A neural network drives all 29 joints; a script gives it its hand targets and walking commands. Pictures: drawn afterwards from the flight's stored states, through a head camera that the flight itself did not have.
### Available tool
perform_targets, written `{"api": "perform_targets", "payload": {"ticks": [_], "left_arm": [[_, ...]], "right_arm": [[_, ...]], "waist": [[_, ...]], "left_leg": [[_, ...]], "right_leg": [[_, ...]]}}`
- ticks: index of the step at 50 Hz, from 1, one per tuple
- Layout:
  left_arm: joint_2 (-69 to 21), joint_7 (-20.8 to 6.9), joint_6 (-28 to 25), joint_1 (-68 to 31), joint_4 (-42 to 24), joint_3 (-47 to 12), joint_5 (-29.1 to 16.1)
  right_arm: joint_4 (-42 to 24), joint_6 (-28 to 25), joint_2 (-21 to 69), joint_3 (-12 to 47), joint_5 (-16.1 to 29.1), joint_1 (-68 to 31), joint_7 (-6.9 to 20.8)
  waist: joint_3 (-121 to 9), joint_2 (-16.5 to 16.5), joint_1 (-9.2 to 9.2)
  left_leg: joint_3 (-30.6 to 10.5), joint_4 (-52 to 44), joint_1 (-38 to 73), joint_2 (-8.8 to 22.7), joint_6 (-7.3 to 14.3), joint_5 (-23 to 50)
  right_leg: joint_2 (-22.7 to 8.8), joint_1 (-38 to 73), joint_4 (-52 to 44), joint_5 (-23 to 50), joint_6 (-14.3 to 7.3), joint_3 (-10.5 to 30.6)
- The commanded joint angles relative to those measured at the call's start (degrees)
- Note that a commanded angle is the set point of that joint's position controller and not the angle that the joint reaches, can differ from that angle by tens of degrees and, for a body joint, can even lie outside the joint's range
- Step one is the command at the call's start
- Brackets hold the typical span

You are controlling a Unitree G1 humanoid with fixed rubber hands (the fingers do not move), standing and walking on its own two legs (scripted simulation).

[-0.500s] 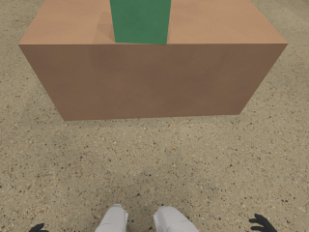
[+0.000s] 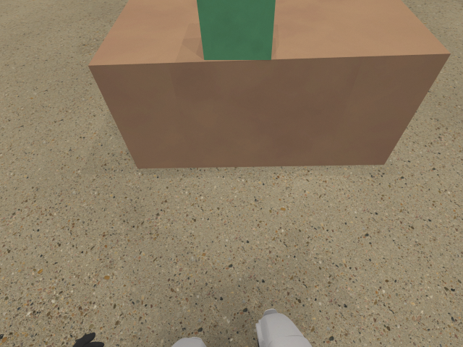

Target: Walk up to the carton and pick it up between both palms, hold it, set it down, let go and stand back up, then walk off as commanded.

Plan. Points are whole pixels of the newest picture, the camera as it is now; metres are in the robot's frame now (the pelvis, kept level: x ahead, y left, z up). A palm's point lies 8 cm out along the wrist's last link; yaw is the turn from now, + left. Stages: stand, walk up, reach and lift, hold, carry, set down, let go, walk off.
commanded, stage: walk off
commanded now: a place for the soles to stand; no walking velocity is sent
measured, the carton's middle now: (238, 18) +1.19 -0.05 +0.02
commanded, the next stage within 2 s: stand in 1.46 s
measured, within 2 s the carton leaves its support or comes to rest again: neither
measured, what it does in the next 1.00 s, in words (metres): steps on the spot: right foot, then left foot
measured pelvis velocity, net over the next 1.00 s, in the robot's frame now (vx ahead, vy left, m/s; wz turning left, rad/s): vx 0.03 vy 0.02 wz -0.02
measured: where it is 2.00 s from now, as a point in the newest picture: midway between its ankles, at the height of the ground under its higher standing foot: outside the picture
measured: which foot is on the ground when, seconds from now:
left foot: down 0.00-0.26, up 0.28-0.62, down 0.64-1.00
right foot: down 0.00-0.00, up 0.02-0.22, down 0.24-0.66, up 0.68-0.84, down 0.86-1.00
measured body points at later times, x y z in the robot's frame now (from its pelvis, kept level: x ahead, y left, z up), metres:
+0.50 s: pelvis -0.02 -0.02 +0.01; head -0.02 -0.05 +0.46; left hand +0.04 +0.29 -0.09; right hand +0.06 -0.34 -0.12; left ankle +0.03 +0.15 -0.64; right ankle +0.01 -0.13 -0.69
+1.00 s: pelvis +0.03 +0.02 +0.01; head +0.06 +0.02 +0.45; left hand +0.11 +0.32 -0.11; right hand +0.12 -0.29 -0.11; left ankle +0.07 +0.18 -0.69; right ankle +0.07 -0.10 -0.69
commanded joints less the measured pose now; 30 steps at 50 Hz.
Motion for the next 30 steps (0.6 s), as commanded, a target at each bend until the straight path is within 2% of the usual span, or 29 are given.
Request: {"api": "perform_targets", "payload": {"ticks": [1,2,3,4,5,6,7,8,9,10,11,12,13,14,15,16,17,19,20,24,27,28,29,30], "left_arm": [[10.58,1.3,-0.82,-5.45,-7.22,6.29,0.93],[15.48,1.53,-1.16,-5.81,-7.85,8.16,1.68],[17.02,1.36,-1.46,-1.73,-6.87,8.55,1.1],[17.96,0.84,-1.79,3.43,-5.75,8.99,0.78],[18.43,0.46,-2.22,6.9,-4.65,9.14,0.66],[18.91,-0.02,-2.4,9.69,-4.21,9.42,0.85],[18.94,-0.25,-2.79,10.2,-4.81,9.47,0.9],[18.74,-0.59,-3.07,9.34,-5.41,9.37,1.0],[17.97,-0.75,-3.54,9.17,-5.43,9.03,1.09],[17.07,-0.9,-4.04,11.38,-4.21,8.77,1.11],[15.97,-0.81,-4.73,15.86,-2.0,8.56,0.92],[16.11,-0.34,-5.56,20.47,-0.35,8.47,0.92],[23.51,0.25,-6.76,24.02,-0.09,8.93,2.18],[27.66,0.52,-6.74,18.67,-2.0,9.26,1.93],[26.57,1.04,-6.53,13.18,-4.05,8.83,2.02],[25.47,1.27,-6.98,9.54,-5.0,8.64,1.94],[24.29,1.27,-7.27,7.81,-5.3,8.67,1.64],[22.85,1.26,-7.45,7.32,-5.42,8.91,1.35],[22.58,1.2,-7.43,7.99,-5.67,8.92,1.39],[21.74,1.12,-7.3,8.74,-5.68,8.64,1.33],[21.83,0.99,-7.07,9.73,-5.53,8.25,1.24],[21.61,0.93,-6.87,9.66,-5.64,7.93,1.16],[21.43,0.86,-6.6,8.7,-6.16,7.66,1.12],[20.29,0.87,-6.22,6.59,-6.52,6.97,0.92]], "right_arm": [[-3.92,-2.9,-17.97,-8.4,-2.07,12.61,-1.07],[-6.48,-3.09,-19.44,-8.14,-1.78,5.81,-1.26],[-8.07,-3.52,-17.83,-7.44,-1.89,0.69,-1.85],[-9.34,-3.94,-16.48,-7.24,-2.18,-3.92,-2.02],[-10.42,-4.04,-15.16,-7.11,-2.12,-6.01,-1.8],[-11.67,-4.1,-15.3,-7.46,-2.26,-7.35,-1.55],[-12.16,-4.01,-15.23,-7.8,-2.46,-6.69,-1.17],[-12.1,-3.83,-15.86,-8.28,-2.61,-5.24,-0.92],[-12.13,-3.49,-15.74,-8.42,-2.89,-4.88,-0.6],[-11.97,-2.92,-15.49,-8.45,-3.0,-5.0,-0.28],[-11.26,-2.25,-14.1,-8.09,-3.41,-4.28,0.08],[-11.33,-1.79,-10.78,-7.13,-3.94,-3.58,0.0],[-13.59,-2.23,-7.2,-5.95,-2.88,-4.83,0.15],[-12.73,-2.54,-9.0,-6.72,-1.9,0.22,-0.23],[-10.71,-2.59,-11.08,-7.5,-1.3,0.34,-0.33],[-9.44,-2.69,-11.85,-8.04,-0.83,1.58,-0.06],[-8.51,-2.77,-12.43,-8.27,-0.77,2.23,0.3],[-7.77,-2.79,-12.88,-8.21,-1.02,3.15,0.79],[-8.1,-3.0,-12.68,-8.15,-1.05,2.63,0.93],[-8.42,-3.41,-11.62,-7.36,-1.17,0.97,1.47],[-9.19,-4.01,-10.44,-6.61,-1.45,0.42,1.55],[-9.25,-4.33,-10.11,-6.52,-1.32,0.66,1.43],[-9.09,-4.64,-9.73,-6.46,-1.12,2.75,1.23],[-8.48,-5.05,-9.22,-6.49,-0.97,5.41,0.86]], "waist": [[-8.94,13.19,-5.1],[-2.63,4.78,-3.17],[-1.28,1.93,0.13],[-2.84,2.46,2.96],[-6.36,5.33,3.82],[-9.43,8.89,4.49],[-10.88,11.65,4.06],[-11.3,13.3,3.35],[-10.84,14.42,3.42],[-10.74,13.71,4.68],[-11.85,10.23,6.86],[-10.4,2.28,9.58],[-9.58,-14.37,11.76],[-5.76,-15.32,7.51],[-0.83,-8.41,4.72],[0.51,-4.87,2.79],[0.1,-4.69,2.14],[-4.37,-6.86,1.93],[-5.98,-8.49,2.39],[-6.93,-11.44,3.29],[-8.62,-15.11,4.06],[-9.44,-15.83,3.94],[-11.01,-16.47,2.82],[-12.58,-16.94,0.74]], "left_leg": [[-32.96,-34.13,2.62,22.06,13.47,-27.46],[-41.05,-37.93,-13.3,25.22,16.87,-33.44],[-37.35,-37.07,-19.04,22.84,15.61,-29.07],[-30.38,-33.73,-19.23,20.01,13.95,-21.74],[-24.32,-30.99,-17.78,18.03,13.53,-16.95],[-21.82,-30.16,-17.13,17.53,14.01,-15.89],[-20.8,-29.13,-13.43,17.37,14.19,-14.42],[-20.95,-29.03,-10.81,17.93,14.31,-16.07],[-20.19,-27.59,-9.66,17.8,13.81,-17.11],[-15.83,-23.54,-12.14,15.73,12.82,-17.31],[-8.21,-15.18,-18.34,11.4,10.82,-17.44],[-2.05,0.02,-25.62,5.51,9.2,-17.29],[3.43,21.04,-36.36,-5.55,5.22,-12.99],[-3.22,29.27,-36.1,-4.28,3.95,-7.8],[-5.28,31.7,-33.33,-1.87,3.42,0.37],[-3.97,28.53,-30.0,0.88,2.74,6.15],[-2.13,24.5,-27.7,3.1,1.99,8.86],[-0.92,18.84,-24.69,4.42,1.0,8.6],[-0.52,16.92,-23.69,4.42,0.86,8.06],[2.34,8.69,-19.92,4.41,0.46,5.75],[5.27,0.59,-15.79,3.86,0.67,0.95],[6.19,-2.29,-12.57,3.54,1.09,0.07],[7.27,-6.43,-7.09,3.14,1.63,2.37],[7.97,-11.97,1.56,2.66,2.26,7.07]], "right_leg": [[9.3,-19.71,16.56,-24.53,1.96,-0.18],[6.11,-15.36,23.94,-15.23,1.45,8.37],[4.48,-9.32,25.19,-11.45,0.98,8.83],[3.17,-5.36,26.03,-8.27,1.15,7.16],[2.47,-1.54,26.47,-7.09,1.45,4.03],[2.12,1.86,26.92,-7.42,1.49,1.26],[1.12,2.53,22.67,-9.7,1.59,-0.42],[-0.73,2.77,16.84,-12.39,1.39,-1.31],[-2.54,3.97,8.48,-16.25,0.41,-0.57],[-2.79,10.34,-1.51,-18.34,-0.46,-1.36],[-0.99,21.95,-10.89,-19.98,-0.65,-2.36],[0.65,27.57,-17.0,-23.92,-0.71,1.85],[-12.76,25.02,-29.25,-46.89,-4.69,30.91],[-20.16,11.62,-43.16,-56.11,-6.35,50.82],[-20.29,4.01,-45.68,-59.19,-3.97,49.45],[-19.38,2.54,-43.54,-52.44,-3.77,44.26],[-17.37,3.73,-40.93,-45.38,-4.59,39.32],[-15.95,8.9,-36.18,-36.7,-5.97,33.1],[-15.99,10.62,-35.59,-34.75,-6.46,31.65],[-15.34,11.81,-35.15,-30.9,-8.46,26.29],[-14.03,13.71,-29.51,-17.82,-9.69,21.65],[-13.78,12.56,-27.44,-12.35,-9.63,20.1],[-12.95,10.62,-24.35,-6.79,-8.94,17.62],[-10.99,5.89,-19.6,-1.68,-7.29,13.83]]}}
